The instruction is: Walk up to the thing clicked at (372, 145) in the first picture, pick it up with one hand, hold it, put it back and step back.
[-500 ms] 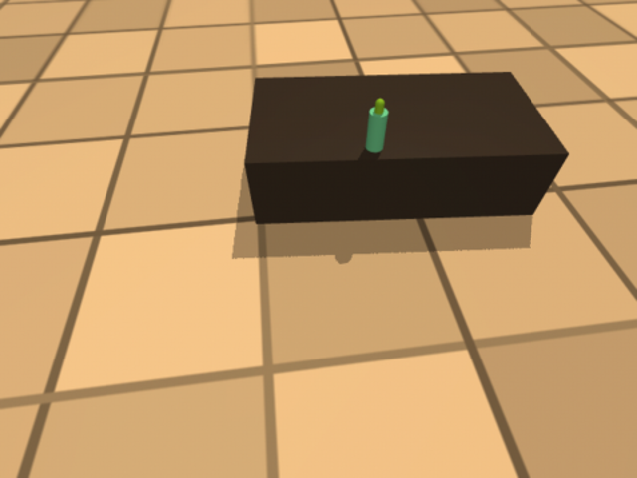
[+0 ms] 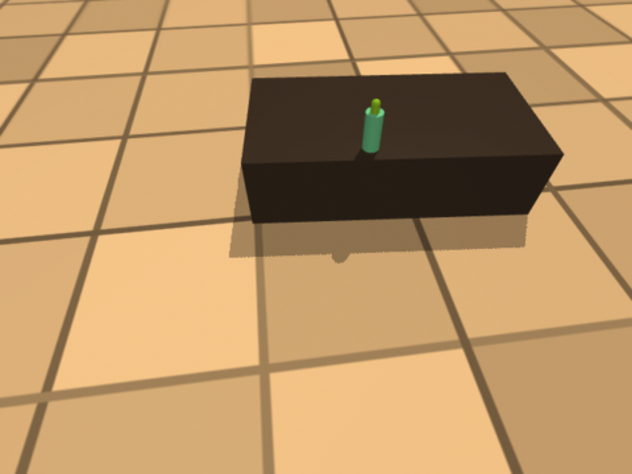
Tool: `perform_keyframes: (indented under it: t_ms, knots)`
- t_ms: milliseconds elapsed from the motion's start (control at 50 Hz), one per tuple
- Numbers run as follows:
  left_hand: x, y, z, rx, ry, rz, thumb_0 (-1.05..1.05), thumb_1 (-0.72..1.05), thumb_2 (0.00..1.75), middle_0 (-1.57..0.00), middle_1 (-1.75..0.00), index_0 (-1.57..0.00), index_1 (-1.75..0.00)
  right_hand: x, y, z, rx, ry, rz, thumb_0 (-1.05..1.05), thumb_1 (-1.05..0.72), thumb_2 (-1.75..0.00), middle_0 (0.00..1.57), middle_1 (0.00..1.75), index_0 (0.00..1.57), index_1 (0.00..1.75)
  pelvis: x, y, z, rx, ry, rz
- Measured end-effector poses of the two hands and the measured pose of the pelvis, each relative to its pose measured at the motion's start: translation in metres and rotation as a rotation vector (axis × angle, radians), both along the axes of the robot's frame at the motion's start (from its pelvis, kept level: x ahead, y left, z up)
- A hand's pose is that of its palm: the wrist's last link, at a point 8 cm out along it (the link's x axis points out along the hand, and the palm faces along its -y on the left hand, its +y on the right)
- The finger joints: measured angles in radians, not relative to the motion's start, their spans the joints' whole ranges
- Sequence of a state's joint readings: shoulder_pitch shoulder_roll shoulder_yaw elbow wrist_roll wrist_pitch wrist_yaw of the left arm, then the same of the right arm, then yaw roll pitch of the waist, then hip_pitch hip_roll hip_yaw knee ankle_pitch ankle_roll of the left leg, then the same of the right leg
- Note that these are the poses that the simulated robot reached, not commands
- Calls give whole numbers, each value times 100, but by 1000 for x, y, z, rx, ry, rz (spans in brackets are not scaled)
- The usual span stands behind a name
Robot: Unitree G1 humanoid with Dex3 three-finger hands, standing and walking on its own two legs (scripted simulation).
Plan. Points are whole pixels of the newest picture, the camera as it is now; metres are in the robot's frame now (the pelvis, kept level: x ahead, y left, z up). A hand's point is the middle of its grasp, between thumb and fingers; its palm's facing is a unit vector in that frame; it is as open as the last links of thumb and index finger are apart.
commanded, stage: stand
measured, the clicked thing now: (373, 124) +1.30 -0.15 -0.35
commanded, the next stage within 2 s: walk up in 0.62 s
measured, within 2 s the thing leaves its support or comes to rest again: neither
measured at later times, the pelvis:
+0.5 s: pelvis +0.00 +0.00 +0.00, yaw +0 degrees
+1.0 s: pelvis +0.08 +0.06 -0.02, yaw -1 degrees
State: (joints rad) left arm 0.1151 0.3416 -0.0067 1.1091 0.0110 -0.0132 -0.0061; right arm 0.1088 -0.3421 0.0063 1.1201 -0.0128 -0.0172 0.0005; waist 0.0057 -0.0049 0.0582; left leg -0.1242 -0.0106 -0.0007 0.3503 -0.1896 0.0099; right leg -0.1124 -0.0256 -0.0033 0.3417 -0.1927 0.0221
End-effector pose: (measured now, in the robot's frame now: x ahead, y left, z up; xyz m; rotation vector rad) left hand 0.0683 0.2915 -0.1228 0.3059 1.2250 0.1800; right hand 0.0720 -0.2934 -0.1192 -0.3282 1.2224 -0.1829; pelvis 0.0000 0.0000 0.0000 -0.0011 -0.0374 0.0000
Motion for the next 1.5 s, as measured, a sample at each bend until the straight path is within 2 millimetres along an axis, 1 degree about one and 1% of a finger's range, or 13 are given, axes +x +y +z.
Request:
perform_keyframes:
  t_ms: [660, 720, 780, 840, 900, 960, 1040, 1160, 1240, 1320, 1360, 1440, 1500]
  knots:
    - [1, 1, 3, 1, -11, -6, 1, 91, 90, -21, -30, -20, -30, 1, -5, 1, 10, -8, -4, 0, -90, -90, 20, 30, 20, 30, 4, -3, 0, -2, 1, -3]
    - [-2, 10, 5, 11, -29, -10, 1, 91, 90, -21, -30, -20, -30, 7, -13, 1, 4, -27, -2, 0, -90, -90, 20, 30, 20, 30, 10, 1, -4, -11, 12, -5]
    - [-10, 27, 5, 32, -22, 8, 1, 91, 90, -21, -30, -20, -30, 19, -16, 3, -22, -25, 18, 0, -90, -90, 20, 30, 20, 30, 17, 10, -8, -20, 13, -1]
    - [-19, 50, 6, 49, 18, 28, 1, 91, 90, -21, -30, -20, -30, 36, -11, 9, -41, -35, 34, 0, -90, -90, 20, 30, 20, 30, 29, 23, -9, -32, 9, 0]
    - [-16, 78, 0, 60, 58, 37, 1, 90, 90, -21, -30, -20, -30, 56, 0, 14, -64, -60, 40, 0, -90, -90, 20, 30, 20, 30, 46, 40, -14, -30, 3, 7]
    - [1, 101, -9, 77, 89, 25, 1, 91, 90, -21, -30, -20, -30, 66, 12, 15, -87, -104, 21, 0, -90, -90, 20, 30, 20, 30, 63, 57, -22, -3, -7, -14]
    - [48, 111, -3, 70, 59, -19, 1, 91, 90, -21, -30, -20, -30, 64, 30, 19, -70, -86, -29, 0, -90, -90, 20, 30, 20, 30, 89, 66, -14, -1, -9, -28]
    - [131, 108, 11, 54, -23, -98, 1, 91, 90, -20, -30, -20, -30, 68, 48, 13, -29, -31, -72, 0, -90, -90, 20, 30, 20, 30, 132, 73, -8, 10, -17, -51]
    - [192, 97, 18, 55, -84, -144, 1, 91, 90, -21, -30, -20, -30, 84, 49, -2, 1, -2, -92, 0, -90, -90, 20, 30, 20, 30, 166, 72, -13, 14, -22, -63]
    - [249, 87, 15, 81, -164, -166, 1, 91, 90, -21, -30, -20, -30, 116, 43, -26, 22, 9, -98, 0, -90, -90, 20, 30, 20, 30, 204, 63, -30, -2, -23, -65]
    - [268, 82, 16, 85, -206, -158, 1, 91, 90, -21, -30, -20, -30, 140, 45, -32, 26, 12, -84, 0, -90, -90, 20, 30, 20, 30, 218, 62, -33, -13, -28, -62]
    - [286, 80, 23, 70, -220, -137, 1, 91, 90, -21, -30, -20, -30, 195, 51, -24, 32, -34, -40, 1, -90, -90, 20, 30, 20, 30, 245, 67, -24, -20, -29, -61]
    - [293, 88, 25, 65, -191, -132, 1, 91, 90, -21, -30, -20, -30, 236, 55, -13, 27, -86, -11, 0, -90, -90, 20, 30, 20, 30, 266, 74, -19, -23, -21, -64]
